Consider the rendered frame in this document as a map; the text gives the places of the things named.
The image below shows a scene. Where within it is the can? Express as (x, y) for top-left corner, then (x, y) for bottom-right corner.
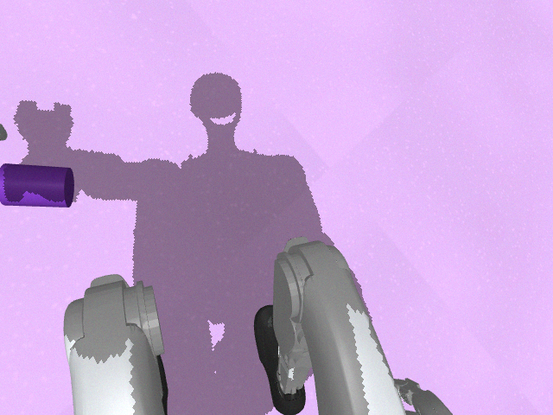
(0, 163), (74, 208)

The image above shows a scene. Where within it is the right robot hand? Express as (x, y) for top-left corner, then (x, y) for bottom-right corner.
(394, 378), (453, 415)

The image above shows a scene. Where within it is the right robot foot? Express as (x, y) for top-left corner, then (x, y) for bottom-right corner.
(254, 305), (306, 415)

